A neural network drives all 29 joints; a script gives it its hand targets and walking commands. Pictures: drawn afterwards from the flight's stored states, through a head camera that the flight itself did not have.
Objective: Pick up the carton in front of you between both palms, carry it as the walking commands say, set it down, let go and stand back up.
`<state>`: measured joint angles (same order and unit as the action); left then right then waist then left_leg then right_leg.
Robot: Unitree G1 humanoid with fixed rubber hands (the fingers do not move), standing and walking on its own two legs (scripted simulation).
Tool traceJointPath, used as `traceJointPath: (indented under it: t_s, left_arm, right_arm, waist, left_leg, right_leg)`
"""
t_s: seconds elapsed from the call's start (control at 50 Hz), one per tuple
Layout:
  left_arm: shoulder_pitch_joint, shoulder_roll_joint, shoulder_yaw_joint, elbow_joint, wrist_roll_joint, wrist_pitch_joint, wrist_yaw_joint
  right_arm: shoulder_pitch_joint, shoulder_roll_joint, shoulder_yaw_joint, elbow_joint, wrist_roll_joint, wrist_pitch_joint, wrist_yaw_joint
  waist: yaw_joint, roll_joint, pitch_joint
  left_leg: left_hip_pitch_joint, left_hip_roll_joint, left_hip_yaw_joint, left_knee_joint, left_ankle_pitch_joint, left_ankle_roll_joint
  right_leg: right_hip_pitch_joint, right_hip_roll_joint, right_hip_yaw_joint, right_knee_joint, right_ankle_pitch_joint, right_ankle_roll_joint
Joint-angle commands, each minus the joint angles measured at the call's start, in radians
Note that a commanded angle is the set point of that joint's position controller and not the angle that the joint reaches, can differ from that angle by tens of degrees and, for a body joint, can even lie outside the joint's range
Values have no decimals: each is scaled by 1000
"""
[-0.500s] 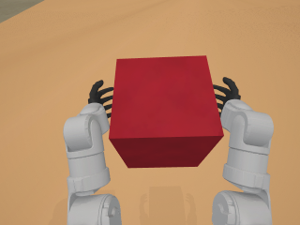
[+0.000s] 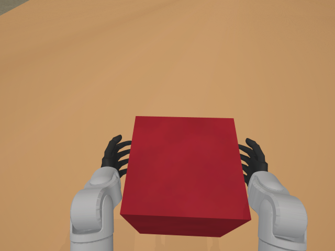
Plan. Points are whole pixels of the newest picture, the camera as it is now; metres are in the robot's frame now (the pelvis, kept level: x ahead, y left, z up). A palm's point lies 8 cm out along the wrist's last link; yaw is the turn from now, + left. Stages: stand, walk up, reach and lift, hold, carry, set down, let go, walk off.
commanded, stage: carry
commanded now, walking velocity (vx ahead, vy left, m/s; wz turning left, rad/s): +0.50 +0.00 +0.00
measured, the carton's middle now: (181, 182) +0.28 +0.00 +0.03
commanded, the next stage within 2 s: none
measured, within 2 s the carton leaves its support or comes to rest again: neither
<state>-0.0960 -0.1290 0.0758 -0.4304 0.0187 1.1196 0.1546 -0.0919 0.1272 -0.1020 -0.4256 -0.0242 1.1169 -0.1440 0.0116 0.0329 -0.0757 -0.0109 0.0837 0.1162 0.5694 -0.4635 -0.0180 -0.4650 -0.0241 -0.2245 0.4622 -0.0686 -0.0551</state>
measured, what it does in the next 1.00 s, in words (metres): walks ahead: left foot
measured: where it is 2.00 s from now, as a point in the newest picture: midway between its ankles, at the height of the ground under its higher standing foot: (182, 143)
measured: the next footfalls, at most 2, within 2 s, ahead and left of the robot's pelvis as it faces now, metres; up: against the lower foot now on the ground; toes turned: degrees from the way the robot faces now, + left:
left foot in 0.48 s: +0.53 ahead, +0.12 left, +0.00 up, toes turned +11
right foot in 1.04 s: +0.94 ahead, -0.13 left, +0.00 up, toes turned -10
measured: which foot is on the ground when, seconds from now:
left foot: up 0.00-0.46, down 0.48-1.00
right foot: down 0.00-0.52, up 0.54-1.00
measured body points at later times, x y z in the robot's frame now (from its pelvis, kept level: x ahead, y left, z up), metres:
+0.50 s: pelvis +0.35 +0.02 -0.01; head +0.30 +0.03 +0.44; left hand +0.58 +0.17 +0.08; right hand +0.58 -0.13 +0.08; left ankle +0.49 +0.11 -0.73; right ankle +0.12 -0.09 -0.72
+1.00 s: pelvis +0.67 +0.00 +0.01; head +0.63 +0.00 +0.46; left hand +0.90 +0.15 +0.10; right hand +0.90 -0.15 +0.10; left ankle +0.49 +0.11 -0.72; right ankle +0.82 -0.12 -0.71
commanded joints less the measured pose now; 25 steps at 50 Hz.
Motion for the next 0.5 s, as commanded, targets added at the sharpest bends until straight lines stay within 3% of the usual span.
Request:
traceJointPath:
  t_s: [0.0,0.02,0.04,0.06,0.1,0.16,0.22,0.3,0.38,0.42,0.44,0.46,0.48]
  left_arm:
    - [-174,-795,-546,-89,-171,16,-44]
    - [-183,-814,-551,-116,-169,13,-55]
    - [-197,-837,-558,-129,-171,7,-66]
    - [-220,-849,-568,-145,-175,0,-75]
    - [-230,-849,-583,-159,-182,-15,-88]
    - [-177,-792,-593,-152,-183,-23,-93]
    - [-135,-714,-583,-137,-176,-18,-82]
    - [-129,-635,-564,-159,-176,-2,-54]
    - [-123,-582,-545,-166,-165,18,-21]
    - [-146,-551,-536,-162,-160,25,-5]
    - [-158,-542,-537,-166,-162,26,1]
    - [-162,-533,-536,-171,-162,29,7]
    - [-170,-531,-541,-179,-165,29,12]
  right_arm:
    - [-245,752,609,-180,185,23,36]
    - [-273,787,635,-187,197,20,45]
    - [-296,816,650,-193,205,13,56]
    - [-304,842,663,-187,214,5,65]
    - [-282,865,674,-175,205,-11,73]
    - [-204,819,654,-152,164,-19,61]
    - [-162,751,632,-146,142,-12,39]
    - [-153,676,609,-170,143,6,14]
    - [-149,605,587,-189,154,27,-5]
    - [-167,563,566,-181,156,32,-14]
    - [-166,553,557,-173,158,33,-19]
    - [-156,544,542,-154,159,32,-23]
    - [-153,540,534,-151,156,31,-24]
  waist:
    - [14,-314,-411]
    - [12,-253,-372]
    - [10,-150,-350]
    - [5,-95,-311]
    - [0,-126,-280]
    - [0,-170,-212]
    - [1,-155,-124]
    - [5,-158,-46]
    - [4,-177,20]
    - [1,-192,-15]
    - [-10,-187,-67]
    - [-27,-132,-147]
    - [-40,-9,-233]
  left_leg:
    - [-654,-97,-57,681,-22,0]
    - [-690,-35,-106,729,-6,24]
    - [-672,4,-119,695,52,33]
    - [-643,40,-122,626,103,32]
    - [-583,49,-89,518,178,17]
    - [-604,48,-42,381,267,-10]
    - [-655,50,-5,218,361,-25]
    - [-636,24,39,56,453,-11]
    - [-583,8,71,-50,473,26]
    - [-473,-19,111,-63,427,48]
    - [-340,-60,157,-83,388,52]
    - [-122,-99,179,-107,320,54]
    - [106,86,-98,-171,145,91]
  right_leg:
    - [840,-417,704,-179,49,-182]
    - [775,-388,585,-164,143,-162]
    - [687,-365,496,-163,215,-133]
    - [595,-340,420,-189,198,-99]
    - [494,-294,309,-251,68,-57]
    - [442,-260,227,-325,-49,-67]
    - [440,-239,185,-359,-44,-72]
    - [447,-220,129,-356,60,-60]
    - [480,-231,96,-335,133,-46]
    - [509,-229,60,-220,353,-28]
    - [495,-209,19,-87,469,-10]
    - [418,-154,-25,125,480,17]
    - [211,-114,3,368,261,57]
